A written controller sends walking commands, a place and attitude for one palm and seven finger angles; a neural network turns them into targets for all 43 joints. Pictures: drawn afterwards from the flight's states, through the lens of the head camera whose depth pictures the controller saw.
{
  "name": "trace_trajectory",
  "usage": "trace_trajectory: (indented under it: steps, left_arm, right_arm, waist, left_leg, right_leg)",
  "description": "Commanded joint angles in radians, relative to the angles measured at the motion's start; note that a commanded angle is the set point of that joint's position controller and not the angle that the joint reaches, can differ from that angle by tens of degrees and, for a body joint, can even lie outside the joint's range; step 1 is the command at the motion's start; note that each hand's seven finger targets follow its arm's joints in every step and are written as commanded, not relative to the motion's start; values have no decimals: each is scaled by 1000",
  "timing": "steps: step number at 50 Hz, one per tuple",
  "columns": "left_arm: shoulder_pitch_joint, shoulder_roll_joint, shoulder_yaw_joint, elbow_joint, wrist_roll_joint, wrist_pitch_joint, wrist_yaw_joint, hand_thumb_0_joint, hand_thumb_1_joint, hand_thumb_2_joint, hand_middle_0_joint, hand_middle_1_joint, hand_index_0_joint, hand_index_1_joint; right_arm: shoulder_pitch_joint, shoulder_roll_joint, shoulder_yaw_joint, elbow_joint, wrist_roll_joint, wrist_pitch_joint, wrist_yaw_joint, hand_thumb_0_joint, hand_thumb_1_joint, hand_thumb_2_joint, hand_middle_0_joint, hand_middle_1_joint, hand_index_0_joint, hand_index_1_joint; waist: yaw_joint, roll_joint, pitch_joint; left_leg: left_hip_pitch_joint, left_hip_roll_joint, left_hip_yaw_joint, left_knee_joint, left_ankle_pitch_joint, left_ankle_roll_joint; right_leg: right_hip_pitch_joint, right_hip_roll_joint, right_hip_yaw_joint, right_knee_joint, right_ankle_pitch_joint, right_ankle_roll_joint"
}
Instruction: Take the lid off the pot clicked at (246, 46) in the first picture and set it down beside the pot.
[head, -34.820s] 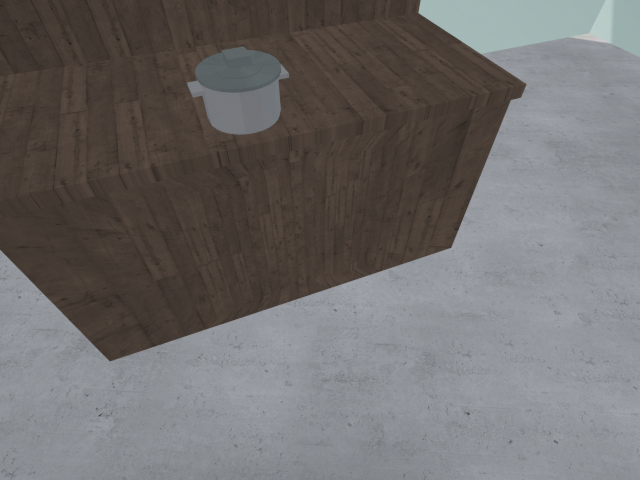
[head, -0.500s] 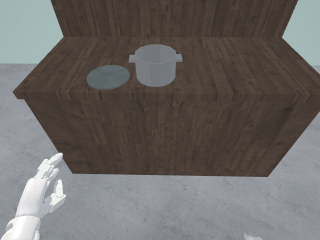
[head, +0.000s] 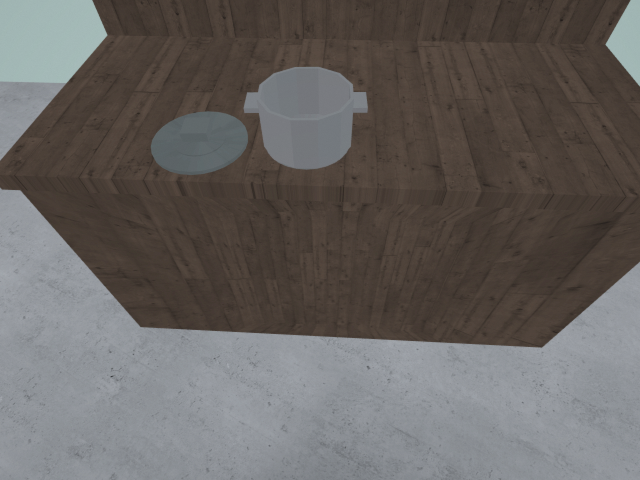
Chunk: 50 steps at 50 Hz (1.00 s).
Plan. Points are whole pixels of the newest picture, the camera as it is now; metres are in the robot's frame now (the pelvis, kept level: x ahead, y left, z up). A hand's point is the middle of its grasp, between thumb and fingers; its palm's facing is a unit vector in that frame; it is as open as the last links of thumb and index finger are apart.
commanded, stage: let the arm hang, fingers relaxed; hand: left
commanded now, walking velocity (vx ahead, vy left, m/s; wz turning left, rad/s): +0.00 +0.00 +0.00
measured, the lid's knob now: (196, 129) +0.71 +0.27 +0.01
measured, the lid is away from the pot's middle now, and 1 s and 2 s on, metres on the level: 0.22 0.22 0.22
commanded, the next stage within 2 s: look to check the result in 0.60 s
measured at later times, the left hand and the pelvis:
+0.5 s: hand out of the picture +0.05 +0.18 -0.16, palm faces +0.04 -0.97 -0.24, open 7.3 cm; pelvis +0.01 +0.00 +0.01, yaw +0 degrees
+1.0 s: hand out of the picture -0.01 +0.17 -0.16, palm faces +0.04 -0.98 -0.22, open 7.3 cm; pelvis -0.01 -0.01 +0.01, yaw -1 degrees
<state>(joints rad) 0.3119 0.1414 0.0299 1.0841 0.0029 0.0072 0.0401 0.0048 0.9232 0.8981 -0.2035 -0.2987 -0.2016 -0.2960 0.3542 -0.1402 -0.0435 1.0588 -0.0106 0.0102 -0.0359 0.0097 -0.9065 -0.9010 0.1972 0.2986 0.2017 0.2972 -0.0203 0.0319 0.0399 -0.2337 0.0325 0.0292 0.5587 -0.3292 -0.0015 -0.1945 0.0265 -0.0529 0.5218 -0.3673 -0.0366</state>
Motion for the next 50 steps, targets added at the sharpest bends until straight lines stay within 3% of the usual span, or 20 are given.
trace_trajectory:
  steps: [1, 3, 5, 9, 15, 24, 26, 29, 33, 34, 43, 44, 48, 50]
  left_arm:
    - [37, 79, 13, -24, -3, -25, 9, 0, 900, 900, -200, -300, -200, -300]
    - [35, 80, 17, -15, -3, -25, 11, 0, 900, 900, -200, -300, -200, -300]
    - [21, 63, 11, -3, -1, -19, 15, 0, 900, 900, -200, -300, -200, -300]
    - [4, 64, 12, -1, 2, -17, 15, 0, 900, 900, -200, -300, -200, -300]
    - [-19, 77, 16, -6, 1, -16, 11, 0, 900, 900, -200, -300, -200, -300]
    - [-41, 87, 15, -11, 1, -20, 10, 0, 900, 900, -200, -300, -200, -300]
    - [-35, 88, 16, -11, -1, -21, 9, 0, 900, 900, -200, -300, -200, -300]
    - [-40, 85, 15, -9, 0, -21, 9, 0, 900, 900, -200, -300, -200, -300]
    - [-26, 84, 15, -4, -2, -25, 8, 0, 900, 900, -200, -300, -200, -300]
    - [-29, 82, 13, -4, 0, -24, 10, 0, 900, 900, -200, -300, -200, -300]
    - [-2, 75, 10, 13, -1, -27, 8, 0, 900, 900, -200, -300, -200, -300]
    - [-2, 72, 9, 14, 1, -26, 10, 0, 900, 900, -200, -300, -200, -300]
    - [12, 72, 7, 21, 0, -28, 9, 0, 900, 900, -200, -300, -200, -300]
    - [12, 72, 5, 24, 1, -26, 9, 0, 900, 900, -200, -300, -200, -300]
  right_arm:
    - [85, -62, -7, 7, 4, -19, -21, 0, -900, -900, 200, 300, 200, 300]
    - [71, -62, -11, 13, 5, -17, -25, 0, -900, -900, 200, 300, 200, 300]
    - [43, -52, -11, 27, 4, -10, -25, 0, -900, -900, 200, 300, 200, 300]
    - [24, -46, -12, 34, 2, -5, -25, 0, -900, -900, 200, 300, 200, 300]
    - [10, -61, -10, 40, -3, -6, -25, 0, -900, -900, 200, 300, 200, 300]
    - [7, -62, -7, 43, -1, -5, -21, 0, -900, -900, 200, 300, 200, 300]
    - [8, -63, -5, 45, -4, -7, -20, 0, -900, -900, 200, 300, 200, 300]
    - [13, -54, -5, 49, -1, -6, -20, 0, -900, -900, 200, 300, 200, 300]
    - [17, -57, -3, 53, -3, -9, -20, 0, -900, -900, 200, 300, 200, 300]
    - [17, -49, -4, 54, -1, -6, -20, 0, -900, -900, 200, 300, 200, 300]
    - [28, -53, 1, 62, -1, -10, -21, 0, -900, -900, 200, 300, 200, 300]
    - [26, -46, 1, 62, 0, -8, -21, 0, -900, -900, 200, 300, 200, 300]
    - [26, -51, 3, 64, 0, -10, -20, 0, -900, -900, 200, 300, 200, 300]
    - [25, -45, 3, 67, 1, -6, -19, 0, -900, -900, 200, 300, 200, 300]
  waist:
    - [-9, 15, -91]
    - [-6, 5, -109]
    - [-7, -40, -56]
    - [-6, -34, -23]
    - [-2, 5, -30]
    - [-1, -50, -7]
    - [2, -28, -17]
    - [1, -35, 11]
    - [0, -36, -17]
    - [-1, -36, 9]
    - [-1, -23, -12]
    - [-1, -31, 18]
    - [-1, -34, 5]
    - [-1, -26, 40]
  left_leg:
    - [143, 95, -23, -28, 673, 40]
    - [149, 89, -12, -25, 672, 35]
    - [127, 86, -15, -51, 575, 35]
    - [115, 81, -17, -76, 519, 34]
    - [132, 83, -24, -100, 508, 35]
    - [105, 75, -29, -138, 395, 30]
    - [107, 74, -31, -140, 393, 30]
    - [94, 73, -33, -153, 363, 29]
    - [107, 73, -31, -154, 355, 28]
    - [98, 73, -32, -160, 330, 28]
    - [115, 78, -34, -166, 344, 29]
    - [105, 78, -34, -172, 324, 29]
    - [107, 77, -37, -173, 315, 28]
    - [85, 74, -37, -182, 270, 28]
  right_leg:
    - [47, -112, 68, -43, 605, -12]
    - [80, -117, 60, -34, 658, -12]
    - [61, -119, 66, -55, 631, -10]
    - [66, -117, 68, -69, 606, -10]
    - [73, -118, 68, -80, 561, -14]
    - [88, -123, 79, -123, 522, -11]
    - [91, -125, 86, -126, 519, -12]
    - [79, -122, 83, -139, 490, -10]
    - [87, -125, 92, -146, 495, -10]
    - [71, -122, 90, -152, 471, -10]
    - [63, -119, 93, -155, 456, -10]
    - [45, -116, 94, -161, 435, -9]
    - [48, -118, 100, -165, 432, -8]
    - [30, -117, 103, -178, 383, -6]
